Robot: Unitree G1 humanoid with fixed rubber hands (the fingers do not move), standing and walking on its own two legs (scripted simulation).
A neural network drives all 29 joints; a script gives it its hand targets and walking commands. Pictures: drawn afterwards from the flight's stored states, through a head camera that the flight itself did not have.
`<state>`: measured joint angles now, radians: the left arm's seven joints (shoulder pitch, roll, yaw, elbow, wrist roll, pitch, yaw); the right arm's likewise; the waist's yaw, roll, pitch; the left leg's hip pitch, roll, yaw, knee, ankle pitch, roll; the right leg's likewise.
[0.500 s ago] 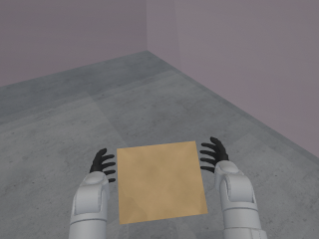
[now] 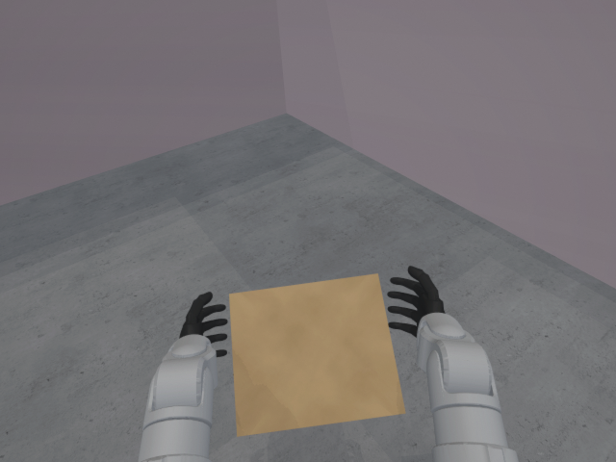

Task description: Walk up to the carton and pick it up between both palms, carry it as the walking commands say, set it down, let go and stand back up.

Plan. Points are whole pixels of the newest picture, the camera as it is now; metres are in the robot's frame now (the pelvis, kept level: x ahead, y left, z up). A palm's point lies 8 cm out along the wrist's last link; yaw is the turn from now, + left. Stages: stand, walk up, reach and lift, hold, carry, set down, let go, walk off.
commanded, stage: hold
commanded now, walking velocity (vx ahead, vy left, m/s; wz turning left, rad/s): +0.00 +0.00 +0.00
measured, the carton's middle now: (313, 352) +0.33 -0.01 -0.06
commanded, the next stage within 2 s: set down in 0.32 s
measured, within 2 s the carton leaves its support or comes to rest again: neither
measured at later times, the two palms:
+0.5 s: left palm (201, 346) +0.30 +0.14 +0.04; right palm (427, 327) +0.29 -0.17 +0.04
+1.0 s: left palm (206, 358) +0.33 +0.15 -0.04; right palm (407, 339) +0.32 -0.16 -0.03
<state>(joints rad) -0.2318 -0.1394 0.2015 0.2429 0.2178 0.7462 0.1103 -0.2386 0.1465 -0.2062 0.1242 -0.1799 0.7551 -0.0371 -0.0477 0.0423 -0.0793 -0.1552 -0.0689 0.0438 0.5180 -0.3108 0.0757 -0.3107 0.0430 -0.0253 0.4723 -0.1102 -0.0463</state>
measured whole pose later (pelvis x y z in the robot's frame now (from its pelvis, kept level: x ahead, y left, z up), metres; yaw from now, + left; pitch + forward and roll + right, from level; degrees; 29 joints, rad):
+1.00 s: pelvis +0.03 +0.01 +0.00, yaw +2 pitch +3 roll -1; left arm -0.27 -0.14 0.32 0.55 0.27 0.29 0.04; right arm -0.25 0.15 -0.29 0.46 -0.24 0.29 0.00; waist -0.09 0.04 0.04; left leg -0.24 -0.07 0.00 0.52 -0.34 0.07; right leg -0.38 0.05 -0.04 0.47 -0.15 -0.05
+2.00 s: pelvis -0.03 -0.02 -0.10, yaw +4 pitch +34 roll +2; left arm -0.64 0.01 0.12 0.80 0.00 -0.11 0.20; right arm -0.51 0.07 -0.26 0.55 -0.09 -0.06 -0.25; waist -0.02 0.04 0.04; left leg -1.28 -0.09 0.03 1.14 -0.46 0.06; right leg -1.41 0.05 -0.01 1.04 -0.22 -0.05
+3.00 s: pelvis -0.07 -0.02 -0.27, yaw +6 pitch +44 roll +3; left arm -1.03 0.12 0.22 0.86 -0.04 0.13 0.21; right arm -0.88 0.03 -0.32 0.55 -0.07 0.20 -0.28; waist -0.04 0.04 -0.04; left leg -1.94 -0.09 0.10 1.80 -0.64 0.07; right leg -2.10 0.04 -0.01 1.67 -0.33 -0.05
